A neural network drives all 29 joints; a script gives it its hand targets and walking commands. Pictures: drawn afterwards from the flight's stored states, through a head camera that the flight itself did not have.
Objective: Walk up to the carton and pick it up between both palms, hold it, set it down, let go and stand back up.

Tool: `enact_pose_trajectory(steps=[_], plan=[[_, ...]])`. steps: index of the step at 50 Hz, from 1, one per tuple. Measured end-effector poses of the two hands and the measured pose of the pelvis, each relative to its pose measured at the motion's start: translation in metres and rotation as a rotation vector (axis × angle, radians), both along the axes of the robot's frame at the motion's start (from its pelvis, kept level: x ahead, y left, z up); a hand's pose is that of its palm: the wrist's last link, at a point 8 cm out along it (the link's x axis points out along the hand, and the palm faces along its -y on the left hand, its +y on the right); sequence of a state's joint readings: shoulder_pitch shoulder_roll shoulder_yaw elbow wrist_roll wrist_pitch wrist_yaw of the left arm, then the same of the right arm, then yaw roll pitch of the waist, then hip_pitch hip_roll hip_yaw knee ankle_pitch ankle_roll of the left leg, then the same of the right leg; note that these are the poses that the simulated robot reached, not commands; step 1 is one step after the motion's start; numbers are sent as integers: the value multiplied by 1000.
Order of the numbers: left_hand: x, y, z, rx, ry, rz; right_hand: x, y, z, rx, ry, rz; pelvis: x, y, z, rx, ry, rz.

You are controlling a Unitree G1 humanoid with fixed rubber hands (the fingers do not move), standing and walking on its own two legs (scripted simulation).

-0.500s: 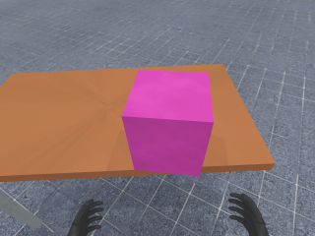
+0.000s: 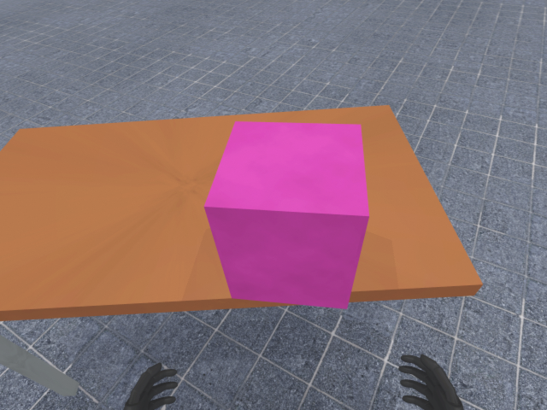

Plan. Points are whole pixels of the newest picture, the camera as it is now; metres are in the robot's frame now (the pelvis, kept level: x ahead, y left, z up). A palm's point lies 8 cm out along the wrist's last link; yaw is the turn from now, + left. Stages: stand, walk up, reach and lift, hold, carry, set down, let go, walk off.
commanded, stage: set down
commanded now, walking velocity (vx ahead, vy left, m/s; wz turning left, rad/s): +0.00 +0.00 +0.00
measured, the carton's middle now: (292, 216) +0.43 -0.04 +0.04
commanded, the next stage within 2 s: let go in 0.08 s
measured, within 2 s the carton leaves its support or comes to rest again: neither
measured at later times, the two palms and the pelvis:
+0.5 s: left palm out of the picture +0.16 +0.22 -0.08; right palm out of the picture +0.12 -0.22 -0.08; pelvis +0.00 +0.00 +0.00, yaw +0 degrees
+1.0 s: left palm out of the picture +0.14 +0.22 -0.09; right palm out of the picture +0.08 -0.29 -0.11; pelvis +0.00 -0.02 +0.00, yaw +0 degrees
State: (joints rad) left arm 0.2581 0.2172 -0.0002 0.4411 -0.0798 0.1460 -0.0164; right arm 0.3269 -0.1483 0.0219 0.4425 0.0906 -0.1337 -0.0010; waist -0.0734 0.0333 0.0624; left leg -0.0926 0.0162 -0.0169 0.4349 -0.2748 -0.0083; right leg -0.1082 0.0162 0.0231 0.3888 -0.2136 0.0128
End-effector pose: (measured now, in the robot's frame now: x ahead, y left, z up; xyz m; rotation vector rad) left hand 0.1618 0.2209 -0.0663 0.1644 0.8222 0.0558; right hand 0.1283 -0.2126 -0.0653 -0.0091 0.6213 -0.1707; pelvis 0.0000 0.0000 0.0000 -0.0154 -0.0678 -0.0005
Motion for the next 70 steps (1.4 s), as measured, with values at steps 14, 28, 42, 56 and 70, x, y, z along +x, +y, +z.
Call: enact_pose_trajectory(steps=[14,28,42,56,70], plan=[[-5,1,-7,19,38,20,-1,-5,-10,-9,33,38,-1,-2,0,3,-2,0],[-5,4,-9,36,32,22,-10,-13,-24,-29,127,41,-1,-3,-1,6,6,1],[-10,4,-16,78,40,44,-42,-73,-43,-145,356,16,2,-15,-3,24,35,1],[-20,4,-22,85,75,55,-46,-76,-47,-137,376,20,2,-18,-4,28,35,1],[-26,6,-26,85,99,60,-51,-77,-50,-133,397,19,2,-18,-4,28,35,1]])
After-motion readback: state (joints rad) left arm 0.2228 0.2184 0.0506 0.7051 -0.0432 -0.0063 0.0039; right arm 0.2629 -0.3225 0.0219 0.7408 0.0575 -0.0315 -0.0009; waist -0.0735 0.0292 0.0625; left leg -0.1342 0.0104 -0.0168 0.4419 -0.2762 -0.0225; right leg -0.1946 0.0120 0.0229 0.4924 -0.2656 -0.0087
